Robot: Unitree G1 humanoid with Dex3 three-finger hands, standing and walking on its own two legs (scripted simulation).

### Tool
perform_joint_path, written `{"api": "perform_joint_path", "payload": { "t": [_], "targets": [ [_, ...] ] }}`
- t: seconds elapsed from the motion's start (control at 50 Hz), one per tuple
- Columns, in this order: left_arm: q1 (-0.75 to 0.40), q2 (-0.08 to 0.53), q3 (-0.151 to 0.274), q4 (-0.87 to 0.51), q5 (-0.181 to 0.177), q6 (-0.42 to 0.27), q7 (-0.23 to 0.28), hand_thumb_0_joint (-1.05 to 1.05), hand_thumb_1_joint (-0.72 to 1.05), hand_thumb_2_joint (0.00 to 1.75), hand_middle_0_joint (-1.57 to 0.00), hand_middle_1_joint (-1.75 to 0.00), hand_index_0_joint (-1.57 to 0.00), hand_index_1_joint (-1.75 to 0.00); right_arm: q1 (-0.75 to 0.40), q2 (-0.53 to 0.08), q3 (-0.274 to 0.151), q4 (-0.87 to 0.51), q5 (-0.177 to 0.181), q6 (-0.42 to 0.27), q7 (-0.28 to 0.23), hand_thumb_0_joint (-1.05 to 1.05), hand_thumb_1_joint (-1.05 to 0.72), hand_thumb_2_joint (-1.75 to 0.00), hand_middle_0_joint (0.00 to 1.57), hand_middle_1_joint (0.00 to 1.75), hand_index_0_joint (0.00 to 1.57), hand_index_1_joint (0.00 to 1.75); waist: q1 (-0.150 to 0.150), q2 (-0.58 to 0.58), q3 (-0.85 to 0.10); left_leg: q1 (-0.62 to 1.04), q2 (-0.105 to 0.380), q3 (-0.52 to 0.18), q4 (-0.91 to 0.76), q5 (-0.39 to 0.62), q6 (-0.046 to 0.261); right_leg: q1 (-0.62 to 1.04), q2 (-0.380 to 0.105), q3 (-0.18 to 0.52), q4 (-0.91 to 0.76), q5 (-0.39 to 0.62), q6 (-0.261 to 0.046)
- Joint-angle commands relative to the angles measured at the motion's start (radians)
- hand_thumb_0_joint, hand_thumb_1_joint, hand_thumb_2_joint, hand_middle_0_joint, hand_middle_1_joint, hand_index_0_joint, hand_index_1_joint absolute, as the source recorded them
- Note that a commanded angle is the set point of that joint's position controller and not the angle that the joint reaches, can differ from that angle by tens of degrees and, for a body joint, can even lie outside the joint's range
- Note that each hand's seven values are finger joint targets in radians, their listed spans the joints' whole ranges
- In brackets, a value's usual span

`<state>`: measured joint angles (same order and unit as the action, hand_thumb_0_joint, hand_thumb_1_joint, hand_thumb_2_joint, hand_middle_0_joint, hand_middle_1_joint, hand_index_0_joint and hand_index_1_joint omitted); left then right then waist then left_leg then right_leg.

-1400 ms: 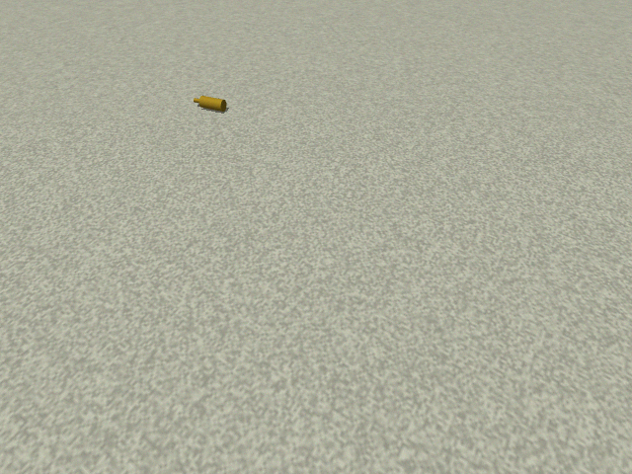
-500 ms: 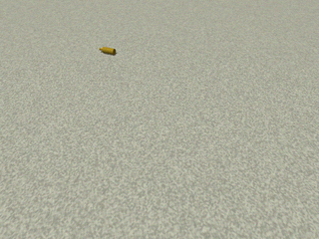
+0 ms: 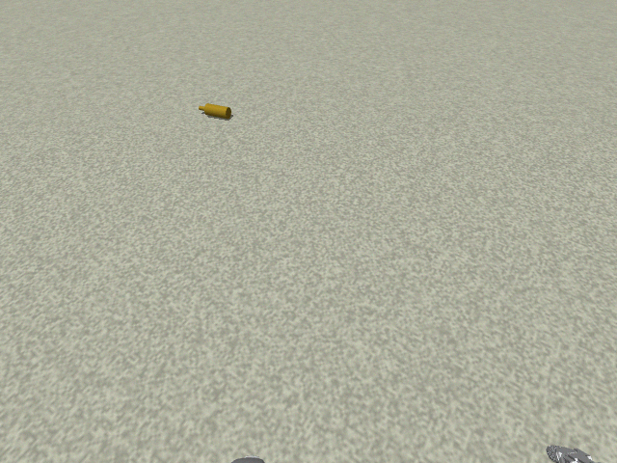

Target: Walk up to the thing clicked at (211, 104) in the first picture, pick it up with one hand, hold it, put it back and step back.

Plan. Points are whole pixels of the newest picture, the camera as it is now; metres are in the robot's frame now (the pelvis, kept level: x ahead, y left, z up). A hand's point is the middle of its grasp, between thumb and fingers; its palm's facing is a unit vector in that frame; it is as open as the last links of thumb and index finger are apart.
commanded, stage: walk up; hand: left
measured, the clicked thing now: (214, 110) +2.12 +0.68 -0.74
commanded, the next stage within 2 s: none
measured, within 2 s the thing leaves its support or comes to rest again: neither
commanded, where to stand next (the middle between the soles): +1.57 +0.52 m, yaw -19 degrees
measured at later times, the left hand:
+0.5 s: hand (137, 315) +0.37 +0.33 -0.12, palm faces -0.11 -0.87 -0.49, open 7.3 cm
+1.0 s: hand (132, 230) +0.60 +0.44 -0.15, palm faces -0.22 -0.88 -0.41, open 7.4 cm
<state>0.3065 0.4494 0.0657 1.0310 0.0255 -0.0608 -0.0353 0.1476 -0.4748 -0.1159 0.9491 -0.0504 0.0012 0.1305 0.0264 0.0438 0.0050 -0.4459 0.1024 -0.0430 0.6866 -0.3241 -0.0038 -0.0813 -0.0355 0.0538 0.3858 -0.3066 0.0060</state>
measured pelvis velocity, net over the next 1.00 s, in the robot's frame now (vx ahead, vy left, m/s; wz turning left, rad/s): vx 0.50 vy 0.16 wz -0.19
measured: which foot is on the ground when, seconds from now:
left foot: up 0.00-0.02, down 0.04-0.44, up 0.46-0.78, down 0.80-1.00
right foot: down 0.00-0.06, up 0.08-0.40, down 0.42-0.82, up 0.84-1.00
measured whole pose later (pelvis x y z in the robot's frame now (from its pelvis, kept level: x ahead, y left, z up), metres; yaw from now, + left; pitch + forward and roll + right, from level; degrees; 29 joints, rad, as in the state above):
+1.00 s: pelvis +0.50 +0.16 -0.01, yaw -11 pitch -1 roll +0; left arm 0.28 0.47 0.04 0.98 -0.02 -0.09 -0.01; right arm 0.21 -0.41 -0.10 0.84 -0.02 -0.05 0.10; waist -0.03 -0.04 0.07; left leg -0.28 0.04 0.16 0.55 -0.24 0.04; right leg -0.51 -0.07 0.00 1.08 -0.34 -0.04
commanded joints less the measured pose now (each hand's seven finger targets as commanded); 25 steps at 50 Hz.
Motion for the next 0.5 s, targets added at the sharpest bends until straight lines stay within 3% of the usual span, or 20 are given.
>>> {"api": "perform_joint_path", "payload": {
  "t": [0.0, 0.02, 0.04, 0.06, 0.08, 0.1, 0.12, 0.14, 0.16, 0.24, 0.3, 0.36, 0.38, 0.4, 0.42, 0.44, 0.46, 0.48],
  "targets": [
    [-0.233, 0.274, 0.052, -0.138, 0.005, -0.027, 0.013, 0.00, 0.90, 0.90, -0.20, -0.30, -0.20, -0.30, 0.140, -0.175, -0.071, -0.034, 0.005, -0.031, -0.012, 0.00, -0.90, -0.90, 0.20, 0.30, 0.20, 0.30, -0.182, -0.070, 0.014, 0.504, -0.043, 0.109, -0.132, 0.079, 0.011, -0.528, -0.118, 0.065, 0.066, -0.323, -0.144],
    [-0.184, 0.212, 0.029, -0.135, 0.011, -0.023, 0.013, 0.00, 0.90, 0.90, -0.20, -0.30, -0.20, -0.30, 0.260, -0.222, -0.090, 0.006, 0.001, -0.040, -0.027, 0.00, -0.90, -0.90, 0.20, 0.30, 0.20, 0.30, -0.232, 0.120, -0.051, 0.703, -0.048, 0.071, -0.201, -0.082, 0.039, -0.668, -0.026, 0.002, 0.360, -0.330, -0.134],
    [-0.140, 0.108, -0.006, -0.138, 0.004, -0.025, 0.018, 0.00, 0.90, 0.90, -0.20, -0.30, -0.20, -0.30, 0.349, -0.287, -0.100, 0.009, -0.013, -0.051, -0.044, 0.00, -0.90, -0.90, 0.20, 0.30, 0.20, 0.30, -0.250, 0.350, -0.085, 0.690, 0.146, -0.242, -0.374, -0.384, 0.051, -0.760, 0.104, -0.039, 0.745, -0.321, -0.099],
    [-0.123, 0.146, -0.009, -0.139, -0.023, -0.027, 0.032, 0.00, 0.90, 0.90, -0.20, -0.30, -0.20, -0.30, 0.222, -0.373, -0.102, -0.049, 0.005, -0.062, -0.047, 0.00, -0.90, -0.90, 0.20, 0.30, 0.20, 0.30, -0.185, 0.347, -0.048, 0.512, 0.340, -0.677, -0.618, -0.681, 0.166, -0.789, 0.098, 0.026, 0.870, -0.271, -0.098],
    [-0.142, 0.223, -0.006, -0.139, -0.019, -0.032, 0.035, 0.00, 0.90, 0.90, -0.20, -0.30, -0.20, -0.30, 0.071, -0.366, -0.101, -0.093, 0.033, -0.064, -0.049, 0.00, -0.90, -0.90, 0.20, 0.30, 0.20, 0.30, -0.116, 0.196, 0.030, 0.357, 0.382, -0.678, -0.632, -0.689, 0.239, -0.732, -0.006, 0.080, 0.866, -0.186, -0.094],
    [-0.092, 0.271, 0.008, -0.106, -0.033, -0.034, 0.026, 0.00, 0.90, 0.90, -0.20, -0.30, -0.20, -0.30, 0.010, -0.313, -0.083, -0.119, 0.032, -0.066, -0.051, 0.00, -0.90, -0.90, 0.20, 0.30, 0.20, 0.30, -0.066, 0.118, 0.029, 0.352, 0.316, -0.495, -0.560, -0.556, 0.222, -0.686, -0.044, 0.053, 0.802, -0.116, -0.079],
    [-0.069, 0.280, 0.024, -0.071, -0.039, -0.034, 0.016, 0.00, 0.90, 0.90, -0.20, -0.30, -0.20, -0.30, -0.005, -0.253, -0.064, -0.124, 0.025, -0.069, -0.053, 0.00, -0.90, -0.90, 0.20, 0.30, 0.20, 0.30, -0.047, 0.104, 0.039, 0.355, 0.255, -0.358, -0.515, -0.440, 0.221, -0.651, -0.059, 0.031, 0.730, -0.072, -0.054],
    [-0.067, 0.288, 0.035, -0.062, -0.035, -0.032, 0.009, 0.00, 0.90, 0.90, -0.20, -0.30, -0.20, -0.30, 0.002, -0.235, -0.059, -0.124, 0.022, -0.072, -0.055, 0.00, -0.90, -0.90, 0.20, 0.30, 0.20, 0.30, -0.047, 0.122, 0.050, 0.311, 0.214, -0.261, -0.519, -0.373, 0.209, -0.590, -0.081, -0.003, 0.662, -0.049, -0.036],
    [-0.074, 0.274, 0.039, -0.064, -0.034, -0.028, -0.003, 0.00, 0.90, 0.90, -0.20, -0.30, -0.20, -0.30, 0.016, -0.234, -0.058, -0.115, 0.021, -0.074, -0.054, 0.00, -0.90, -0.90, 0.20, 0.30, 0.20, 0.30, -0.050, 0.141, 0.058, 0.264, 0.196, -0.201, -0.536, -0.346, 0.212, -0.535, -0.074, -0.034, 0.592, -0.056, -0.020],
    [-0.135, 0.228, 0.041, -0.117, -0.027, -0.019, -0.029, 0.00, 0.90, 0.90, -0.20, -0.30, -0.20, -0.30, 0.025, -0.233, -0.053, -0.132, 0.015, -0.082, -0.049, 0.00, -0.90, -0.90, 0.20, 0.30, 0.20, 0.30, -0.047, 0.132, 0.090, 0.234, 0.206, -0.116, -0.550, -0.281, 0.237, -0.462, -0.087, -0.054, 0.405, -0.002, -0.017],
    [-0.127, 0.216, 0.047, -0.128, -0.025, -0.022, -0.029, 0.00, 0.90, 0.90, -0.20, -0.30, -0.20, -0.30, -0.007, -0.227, -0.052, -0.149, 0.015, -0.078, -0.045, 0.00, -0.90, -0.90, 0.20, 0.30, 0.20, 0.30, -0.019, 0.083, 0.048, 0.198, 0.182, -0.044, -0.496, -0.238, 0.213, -0.308, -0.082, -0.079, 0.296, 0.098, -0.039],
    [-0.023, 0.220, 0.060, -0.091, -0.018, -0.030, -0.016, 0.00, 0.90, 0.90, -0.20, -0.30, -0.20, -0.30, -0.023, -0.196, -0.041, -0.164, 0.007, -0.061, -0.043, 0.00, -0.90, -0.90, 0.20, 0.30, 0.20, 0.30, 0.046, -0.051, 0.004, 0.019, 0.116, 0.075, -0.291, -0.271, 0.175, 0.004, -0.024, -0.165, 0.230, 0.130, -0.052],
    [0.045, 0.242, 0.075, -0.080, -0.015, -0.037, -0.004, 0.00, 0.90, 0.90, -0.20, -0.30, -0.20, -0.30, 0.014, -0.159, -0.023, -0.161, -0.003, -0.059, -0.040, 0.00, -0.90, -0.90, 0.20, 0.30, 0.20, 0.30, 0.075, -0.142, -0.040, -0.073, 0.055, 0.136, -0.083, -0.145, 0.148, 0.173, -0.002, -0.153, 0.195, 0.018, -0.062],
    [0.170, 0.299, 0.102, -0.062, -0.006, -0.049, 0.013, 0.00, 0.90, 0.90, -0.20, -0.30, -0.20, -0.30, 0.050, -0.111, -0.004, -0.167, -0.003, -0.062, -0.035, 0.00, -0.90, -0.90, 0.20, 0.30, 0.20, 0.30, 0.133, -0.325, -0.091, -0.191, -0.042, 0.193, 0.250, -0.117, 0.099, 0.305, -0.119, 0.064, 0.058, -0.216, -0.098],
    [0.182, 0.370, 0.108, -0.096, -0.011, -0.060, 0.030, 0.00, 0.90, 0.90, -0.20, -0.30, -0.20, -0.30, 0.067, -0.099, 0.006, -0.201, 0.004, -0.061, -0.035, 0.00, -0.90, -0.90, 0.20, 0.30, 0.20, 0.30, 0.106, -0.383, -0.095, -0.373, -0.120, 0.111, 0.465, -0.239, 0.043, 0.341, -0.369, 0.563, -0.140, -0.360, -0.203],
    [0.115, 0.384, 0.098, -0.110, -0.029, -0.057, 0.035, 0.00, 0.90, 0.90, -0.20, -0.30, -0.20, -0.30, 0.008, -0.192, -0.019, -0.188, 0.002, -0.055, -0.047, 0.00, -0.90, -0.90, 0.20, 0.30, 0.20, 0.30, 0.090, -0.214, -0.024, -0.371, -0.038, -0.036, 0.520, -0.190, 0.024, 0.180, -0.448, 0.700, -0.202, -0.456, -0.293],
    [0.041, 0.364, 0.095, -0.136, -0.038, -0.057, 0.038, 0.00, 0.90, 0.90, -0.20, -0.30, -0.20, -0.30, 0.001, -0.223, -0.027, -0.169, 0.010, -0.055, -0.047, 0.00, -0.90, -0.90, 0.20, 0.30, 0.20, 0.30, 0.058, -0.123, 0.047, -0.354, 0.016, -0.070, 0.519, -0.096, 0.013, 0.093, -0.401, 0.583, -0.198, -0.427, -0.287],
    [0.001, 0.337, 0.088, -0.148, -0.039, -0.059, 0.042, 0.00, 0.90, 0.90, -0.20, -0.30, -0.20, -0.30, 0.011, -0.213, -0.026, -0.153, 0.017, -0.057, -0.044, 0.00, -0.90, -0.90, 0.20, 0.30, 0.20, 0.30, 0.035, -0.121, 0.046, -0.336, 0.034, -0.065, 0.493, -0.037, 0.004, 0.072, -0.352, 0.465, -0.184, -0.323, -0.264]
  ]
}}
